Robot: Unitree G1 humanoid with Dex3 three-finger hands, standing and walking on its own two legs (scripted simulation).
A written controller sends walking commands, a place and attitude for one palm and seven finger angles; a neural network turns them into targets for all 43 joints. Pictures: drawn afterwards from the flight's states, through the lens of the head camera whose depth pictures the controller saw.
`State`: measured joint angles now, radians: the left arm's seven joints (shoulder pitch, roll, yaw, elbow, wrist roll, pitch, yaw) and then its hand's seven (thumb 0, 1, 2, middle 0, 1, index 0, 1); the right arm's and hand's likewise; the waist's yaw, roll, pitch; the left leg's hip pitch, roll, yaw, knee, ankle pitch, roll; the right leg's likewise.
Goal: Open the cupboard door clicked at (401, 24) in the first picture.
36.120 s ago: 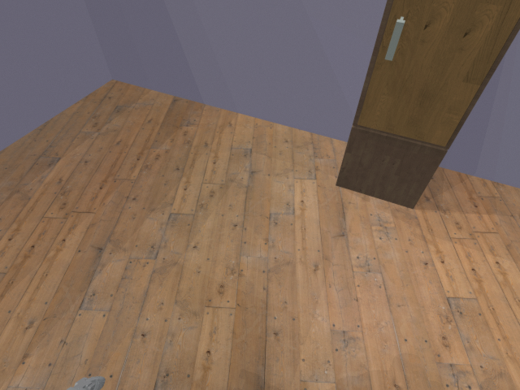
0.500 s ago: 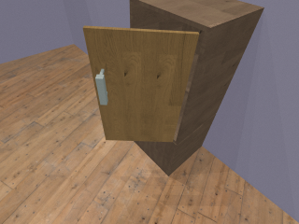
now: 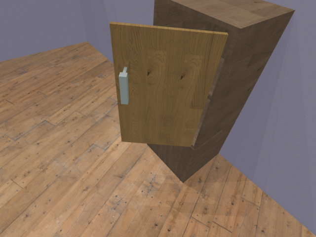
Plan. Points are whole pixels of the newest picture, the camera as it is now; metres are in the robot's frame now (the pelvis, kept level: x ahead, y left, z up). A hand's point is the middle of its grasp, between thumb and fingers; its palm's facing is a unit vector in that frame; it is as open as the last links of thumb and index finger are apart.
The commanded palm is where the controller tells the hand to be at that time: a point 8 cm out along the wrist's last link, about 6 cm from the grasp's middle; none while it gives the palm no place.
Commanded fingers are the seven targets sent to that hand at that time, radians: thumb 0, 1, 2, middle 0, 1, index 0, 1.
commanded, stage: come to a stop and stand still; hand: left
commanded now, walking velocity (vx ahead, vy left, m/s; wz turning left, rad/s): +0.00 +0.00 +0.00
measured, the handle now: (125, 85) +0.61 +0.17 +0.05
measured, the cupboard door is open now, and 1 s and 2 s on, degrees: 48 48 48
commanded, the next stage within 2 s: none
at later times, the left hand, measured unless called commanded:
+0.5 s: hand out of the picture -0.11 +0.17 -0.18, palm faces +0.16 -0.98 -0.15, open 7.4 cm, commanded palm none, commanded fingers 0.00 0.90 0.90 -0.20 -0.30 -0.20 -0.30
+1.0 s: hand out of the picture -0.14 +0.21 -0.17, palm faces +0.03 -0.98 -0.18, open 7.4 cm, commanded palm none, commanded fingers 0.00 0.90 0.90 -0.20 -0.30 -0.20 -0.30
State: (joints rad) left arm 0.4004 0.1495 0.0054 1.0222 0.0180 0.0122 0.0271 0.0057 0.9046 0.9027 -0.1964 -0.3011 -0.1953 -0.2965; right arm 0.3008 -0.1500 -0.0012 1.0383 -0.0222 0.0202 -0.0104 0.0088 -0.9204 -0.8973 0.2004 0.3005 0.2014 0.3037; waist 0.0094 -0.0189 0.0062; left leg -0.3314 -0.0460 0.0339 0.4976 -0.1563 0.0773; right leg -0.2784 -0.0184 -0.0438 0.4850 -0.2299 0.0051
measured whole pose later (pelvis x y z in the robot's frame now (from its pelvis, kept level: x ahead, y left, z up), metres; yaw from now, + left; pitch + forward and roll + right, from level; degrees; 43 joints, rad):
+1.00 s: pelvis -0.15 +0.03 +0.01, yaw -2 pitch -1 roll +0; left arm 0.39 0.17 0.05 0.99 0.01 0.04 0.02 0.00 0.91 0.90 -0.20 -0.30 -0.19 -0.30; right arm 0.37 -0.11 -0.03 1.06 -0.02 0.02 -0.02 0.00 -0.91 -0.90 0.20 0.30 0.20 0.30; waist -0.03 -0.03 -0.04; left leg -0.34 -0.06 0.08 0.39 -0.18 0.01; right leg -0.03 0.03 -0.05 0.33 -0.33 -0.09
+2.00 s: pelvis -0.10 +0.08 +0.01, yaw -1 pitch -1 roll +0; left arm 0.32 0.12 -0.01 1.10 0.00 -0.02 0.03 0.01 0.92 0.90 -0.20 -0.30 -0.20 -0.30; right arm 0.29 -0.12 0.02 1.16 -0.01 -0.01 -0.03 0.01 -0.92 -0.90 0.20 0.30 0.20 0.30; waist 0.01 -0.02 0.03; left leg -0.18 0.00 0.09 0.39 -0.20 0.03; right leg -0.16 -0.01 -0.04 0.40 -0.23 -0.01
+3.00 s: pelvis -0.08 +0.06 +0.01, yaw -1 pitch +0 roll +1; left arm 0.37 0.11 0.00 1.11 0.01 -0.01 0.02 0.00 0.90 0.90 -0.20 -0.30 -0.20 -0.30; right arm 0.32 -0.11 0.00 1.16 -0.02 -0.01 -0.03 0.00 -0.91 -0.90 0.20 0.30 0.20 0.30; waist 0.01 -0.02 0.01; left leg -0.17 0.01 0.08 0.44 -0.27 0.01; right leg -0.16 0.00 -0.04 0.48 -0.31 -0.03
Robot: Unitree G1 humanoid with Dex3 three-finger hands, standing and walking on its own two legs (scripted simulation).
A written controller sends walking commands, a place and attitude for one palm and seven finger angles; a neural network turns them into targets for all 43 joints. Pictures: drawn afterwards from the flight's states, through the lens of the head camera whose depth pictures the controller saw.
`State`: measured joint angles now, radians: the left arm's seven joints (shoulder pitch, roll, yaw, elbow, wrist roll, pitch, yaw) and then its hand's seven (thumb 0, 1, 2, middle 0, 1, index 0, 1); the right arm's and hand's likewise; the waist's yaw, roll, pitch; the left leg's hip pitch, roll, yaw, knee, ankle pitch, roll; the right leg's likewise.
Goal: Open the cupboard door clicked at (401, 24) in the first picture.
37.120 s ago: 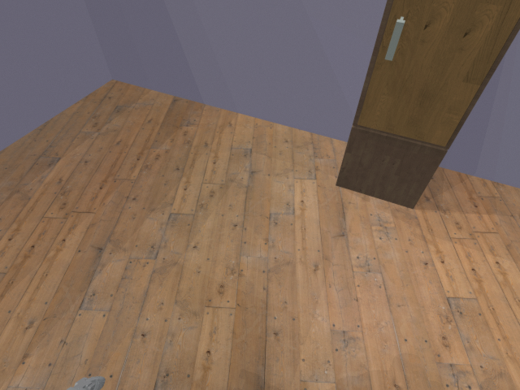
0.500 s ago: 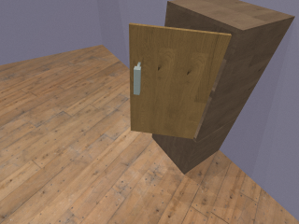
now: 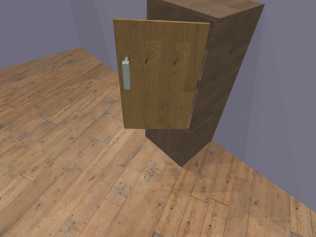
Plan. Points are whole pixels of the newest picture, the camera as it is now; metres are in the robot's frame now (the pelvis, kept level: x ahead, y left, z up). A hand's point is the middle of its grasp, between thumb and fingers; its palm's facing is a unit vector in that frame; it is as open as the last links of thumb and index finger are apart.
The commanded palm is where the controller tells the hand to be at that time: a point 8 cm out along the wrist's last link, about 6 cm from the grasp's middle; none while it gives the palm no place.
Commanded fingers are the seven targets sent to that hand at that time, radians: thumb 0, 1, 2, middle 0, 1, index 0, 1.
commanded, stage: come to a stop and stand still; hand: left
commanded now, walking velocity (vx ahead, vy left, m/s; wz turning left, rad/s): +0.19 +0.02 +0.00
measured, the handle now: (126, 72) +0.75 +0.16 +0.04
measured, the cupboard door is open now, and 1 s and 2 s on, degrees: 48 48 48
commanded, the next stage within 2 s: look again from close up in 1.10 s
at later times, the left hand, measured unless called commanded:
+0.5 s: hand out of the picture +0.00 +0.22 -0.19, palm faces +0.07 -0.99 -0.12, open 7.4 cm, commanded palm none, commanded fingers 0.00 0.90 0.90 -0.20 -0.30 -0.20 -0.30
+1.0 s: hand out of the picture +0.03 +0.20 -0.18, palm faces +0.05 -0.99 -0.14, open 7.4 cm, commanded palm none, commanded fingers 0.00 0.90 0.90 -0.20 -0.30 -0.20 -0.30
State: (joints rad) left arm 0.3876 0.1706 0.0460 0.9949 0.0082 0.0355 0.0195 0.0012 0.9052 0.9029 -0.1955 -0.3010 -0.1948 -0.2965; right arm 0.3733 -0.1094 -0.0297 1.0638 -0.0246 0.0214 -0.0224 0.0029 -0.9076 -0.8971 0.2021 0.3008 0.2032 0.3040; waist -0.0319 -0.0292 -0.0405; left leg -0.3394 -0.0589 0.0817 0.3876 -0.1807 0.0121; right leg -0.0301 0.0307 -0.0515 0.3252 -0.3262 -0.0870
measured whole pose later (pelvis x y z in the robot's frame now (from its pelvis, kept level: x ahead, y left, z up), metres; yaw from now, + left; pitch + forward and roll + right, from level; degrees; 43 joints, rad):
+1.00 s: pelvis +0.05 +0.04 +0.00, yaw +1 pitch -1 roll +0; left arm 0.32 0.12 -0.01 1.10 0.00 -0.02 0.03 0.01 0.92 0.90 -0.20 -0.30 -0.20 -0.30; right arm 0.29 -0.12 0.02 1.16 -0.01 -0.01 -0.03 0.01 -0.92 -0.90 0.20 0.30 0.20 0.30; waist 0.01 -0.02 0.03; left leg -0.18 0.00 0.09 0.39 -0.20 0.03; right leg -0.16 -0.01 -0.04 0.40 -0.23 -0.01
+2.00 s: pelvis +0.07 +0.03 +0.00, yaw +1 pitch +0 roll +1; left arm 0.37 0.11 0.00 1.11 0.01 -0.01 0.02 0.00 0.90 0.90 -0.20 -0.30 -0.20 -0.30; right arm 0.32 -0.11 0.00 1.16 -0.02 -0.01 -0.03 0.00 -0.91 -0.90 0.20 0.30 0.20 0.30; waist 0.01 -0.02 0.01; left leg -0.17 0.01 0.08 0.44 -0.27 0.01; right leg -0.16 0.00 -0.04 0.48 -0.31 -0.03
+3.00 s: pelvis +0.26 -0.05 -0.01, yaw +4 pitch +0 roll -1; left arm 0.12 0.16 0.04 0.94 0.02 0.01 0.03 0.00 0.92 0.90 -0.20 -0.30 -0.20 -0.30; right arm 0.14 -0.18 -0.05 0.99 -0.01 0.03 -0.03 0.00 -0.92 -0.90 0.19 0.30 0.20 0.30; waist 0.01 -0.03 0.10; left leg -0.38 0.00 0.07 0.77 -0.44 -0.04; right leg -0.36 -0.05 -0.16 0.55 -0.19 -0.03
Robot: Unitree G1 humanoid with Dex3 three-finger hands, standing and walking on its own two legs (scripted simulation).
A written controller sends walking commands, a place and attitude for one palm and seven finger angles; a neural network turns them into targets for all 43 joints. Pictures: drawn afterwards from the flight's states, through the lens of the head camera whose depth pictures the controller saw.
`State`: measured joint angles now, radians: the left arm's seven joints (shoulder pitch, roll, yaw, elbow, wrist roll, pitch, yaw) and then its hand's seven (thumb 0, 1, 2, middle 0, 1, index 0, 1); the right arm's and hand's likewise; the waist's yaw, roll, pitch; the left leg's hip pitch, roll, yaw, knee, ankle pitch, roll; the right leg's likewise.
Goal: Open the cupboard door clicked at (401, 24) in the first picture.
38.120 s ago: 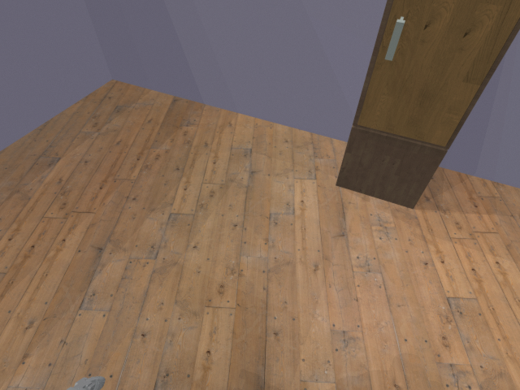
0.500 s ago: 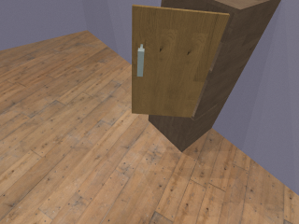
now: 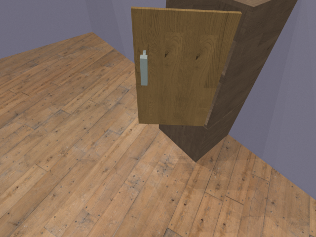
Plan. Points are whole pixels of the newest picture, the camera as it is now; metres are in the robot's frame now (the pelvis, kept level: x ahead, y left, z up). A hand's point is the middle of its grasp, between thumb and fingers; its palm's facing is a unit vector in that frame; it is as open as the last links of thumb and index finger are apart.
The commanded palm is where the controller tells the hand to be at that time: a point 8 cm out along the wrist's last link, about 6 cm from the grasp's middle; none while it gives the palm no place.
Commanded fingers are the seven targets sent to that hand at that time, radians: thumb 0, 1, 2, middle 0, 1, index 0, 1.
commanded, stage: come to a stop and stand still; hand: left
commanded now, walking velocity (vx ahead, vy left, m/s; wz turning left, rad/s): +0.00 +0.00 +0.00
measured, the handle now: (144, 67) +0.71 +0.10 +0.03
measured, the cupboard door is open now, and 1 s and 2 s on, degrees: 48 48 48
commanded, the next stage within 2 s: look again from close up in 0.10 s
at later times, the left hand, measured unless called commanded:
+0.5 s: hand out of the picture -0.01 +0.15 -0.18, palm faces +0.05 -0.99 -0.15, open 7.4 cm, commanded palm none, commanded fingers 0.00 0.90 0.90 -0.20 -0.30 -0.20 -0.30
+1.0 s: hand out of the picture -0.01 +0.14 -0.18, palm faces +0.06 -0.99 -0.14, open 7.4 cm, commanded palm none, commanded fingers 0.00 0.90 0.90 -0.20 -0.30 -0.20 -0.30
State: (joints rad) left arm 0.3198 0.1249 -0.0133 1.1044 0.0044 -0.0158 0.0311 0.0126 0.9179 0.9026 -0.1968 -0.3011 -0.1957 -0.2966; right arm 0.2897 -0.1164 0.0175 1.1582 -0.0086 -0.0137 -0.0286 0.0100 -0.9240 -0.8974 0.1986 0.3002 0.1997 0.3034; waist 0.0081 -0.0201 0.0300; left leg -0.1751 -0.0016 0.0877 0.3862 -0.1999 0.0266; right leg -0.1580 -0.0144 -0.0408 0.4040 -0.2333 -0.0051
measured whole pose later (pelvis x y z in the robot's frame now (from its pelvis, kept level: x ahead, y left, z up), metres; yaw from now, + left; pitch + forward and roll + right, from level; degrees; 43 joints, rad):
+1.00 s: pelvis +0.02 -0.02 +0.00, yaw +0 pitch +0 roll +1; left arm 0.37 0.11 0.00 1.11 0.01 -0.01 0.02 0.00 0.90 0.90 -0.20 -0.30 -0.20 -0.30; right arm 0.32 -0.11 0.00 1.16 -0.02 -0.01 -0.03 0.00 -0.91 -0.90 0.20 0.30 0.20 0.30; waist 0.01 -0.02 0.01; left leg -0.17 0.01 0.08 0.44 -0.27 0.01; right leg -0.16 0.00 -0.04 0.48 -0.31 -0.03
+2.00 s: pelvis +0.22 -0.10 -0.02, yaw +3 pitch +0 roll -1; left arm 0.12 0.16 0.04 0.94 0.02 0.01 0.03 0.00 0.92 0.90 -0.20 -0.30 -0.20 -0.30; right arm 0.14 -0.18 -0.05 0.99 -0.01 0.03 -0.03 0.00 -0.92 -0.90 0.19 0.30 0.20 0.30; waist 0.01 -0.03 0.10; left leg -0.38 0.00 0.07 0.77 -0.44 -0.04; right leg -0.36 -0.05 -0.16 0.55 -0.19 -0.03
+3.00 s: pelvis +0.15 -0.11 -0.01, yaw +2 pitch -1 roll +0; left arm 0.38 0.10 0.01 1.12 0.01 0.00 0.04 0.00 0.90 0.90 -0.20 -0.30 -0.20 -0.30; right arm 0.37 -0.07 -0.01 1.17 -0.02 0.02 -0.03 0.00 -0.91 -0.90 0.20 0.30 0.20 0.30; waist -0.02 -0.03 0.02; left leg -0.32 0.01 0.10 0.41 -0.08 0.04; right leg -0.12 0.01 -0.05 0.45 -0.32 -0.02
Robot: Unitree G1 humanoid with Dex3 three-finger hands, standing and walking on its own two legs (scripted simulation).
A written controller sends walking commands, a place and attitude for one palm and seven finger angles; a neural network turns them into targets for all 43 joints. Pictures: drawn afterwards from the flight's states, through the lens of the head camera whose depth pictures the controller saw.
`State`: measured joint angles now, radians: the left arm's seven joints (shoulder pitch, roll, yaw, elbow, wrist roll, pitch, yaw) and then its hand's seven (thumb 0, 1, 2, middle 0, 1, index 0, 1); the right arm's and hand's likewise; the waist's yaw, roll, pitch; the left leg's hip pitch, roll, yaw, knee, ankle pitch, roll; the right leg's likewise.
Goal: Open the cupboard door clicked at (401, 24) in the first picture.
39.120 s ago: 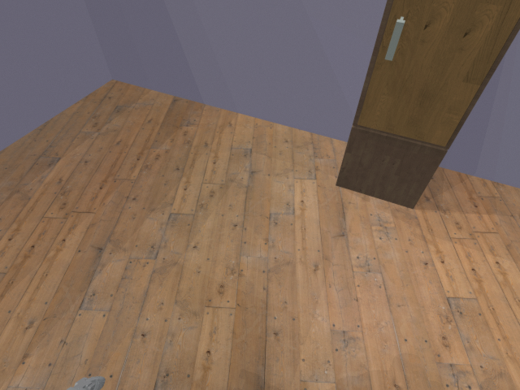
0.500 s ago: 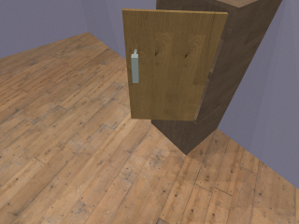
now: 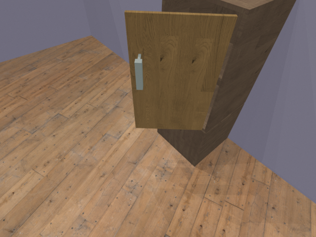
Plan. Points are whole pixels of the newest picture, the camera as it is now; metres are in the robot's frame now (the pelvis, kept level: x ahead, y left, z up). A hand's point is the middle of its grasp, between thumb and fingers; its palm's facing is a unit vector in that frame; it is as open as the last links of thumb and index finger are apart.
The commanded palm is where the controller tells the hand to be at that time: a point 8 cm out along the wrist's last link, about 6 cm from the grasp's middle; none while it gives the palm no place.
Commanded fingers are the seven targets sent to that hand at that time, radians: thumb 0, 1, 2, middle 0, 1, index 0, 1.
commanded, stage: shuffle to correct the standing spot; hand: left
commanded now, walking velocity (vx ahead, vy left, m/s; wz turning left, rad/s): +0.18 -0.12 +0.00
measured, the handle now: (139, 71) +0.68 +0.12 +0.04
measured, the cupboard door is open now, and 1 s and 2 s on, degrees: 48 48 48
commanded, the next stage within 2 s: come to a stop and stand still in 0.56 s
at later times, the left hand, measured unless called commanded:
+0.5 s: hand out of the picture +0.10 +0.16 -0.18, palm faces +0.05 -0.99 -0.13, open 7.3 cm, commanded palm none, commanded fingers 0.00 0.90 0.90 -0.20 -0.30 -0.20 -0.30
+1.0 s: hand (135, 196) +0.28 +0.09 -0.18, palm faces +0.10 -0.98 -0.16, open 7.3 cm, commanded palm none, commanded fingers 0.00 0.90 0.90 -0.20 -0.30 -0.20 -0.30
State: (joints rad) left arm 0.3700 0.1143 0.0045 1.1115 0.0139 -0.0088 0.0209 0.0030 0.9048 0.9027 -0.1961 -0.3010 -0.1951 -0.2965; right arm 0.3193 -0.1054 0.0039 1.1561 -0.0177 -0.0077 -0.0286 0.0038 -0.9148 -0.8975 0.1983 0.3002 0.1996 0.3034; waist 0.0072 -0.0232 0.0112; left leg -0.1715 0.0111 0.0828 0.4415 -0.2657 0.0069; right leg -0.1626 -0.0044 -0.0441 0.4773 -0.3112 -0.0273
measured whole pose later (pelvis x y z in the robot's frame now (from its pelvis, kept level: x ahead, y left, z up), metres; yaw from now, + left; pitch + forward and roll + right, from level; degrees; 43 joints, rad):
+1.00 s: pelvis +0.19 -0.08 -0.01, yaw +3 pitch +0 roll -1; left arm 0.12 0.16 0.04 0.94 0.02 0.01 0.03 0.00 0.92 0.90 -0.20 -0.30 -0.20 -0.30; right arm 0.14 -0.18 -0.05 0.99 -0.01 0.03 -0.03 0.00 -0.92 -0.90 0.19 0.30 0.20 0.30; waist 0.01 -0.03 0.10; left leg -0.38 0.00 0.07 0.77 -0.44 -0.04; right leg -0.36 -0.05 -0.16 0.55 -0.19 -0.03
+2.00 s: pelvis +0.13 -0.10 +0.00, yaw +2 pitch -1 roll +0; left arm 0.38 0.10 0.01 1.12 0.01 0.00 0.04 0.00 0.90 0.90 -0.20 -0.30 -0.20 -0.30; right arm 0.37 -0.07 -0.01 1.17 -0.02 0.02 -0.03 0.00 -0.91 -0.90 0.20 0.30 0.20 0.30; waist -0.02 -0.03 0.02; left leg -0.32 0.01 0.10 0.41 -0.08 0.04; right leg -0.12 0.01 -0.05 0.45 -0.32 -0.02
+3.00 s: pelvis +0.08 -0.08 -0.09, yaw +5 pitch +7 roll -2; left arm 0.35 0.24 0.14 0.14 -0.28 -0.40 -0.34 0.01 0.65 0.80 -0.22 -0.46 -0.22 -0.46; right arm 0.18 -0.26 -0.01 0.50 0.05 -0.19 -0.03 0.01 -0.91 -0.90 0.20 0.30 0.20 0.30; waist 0.00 0.01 -0.12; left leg -0.92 -0.02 0.04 1.09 -0.33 0.07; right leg -0.76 0.05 -0.05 1.16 -0.53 -0.03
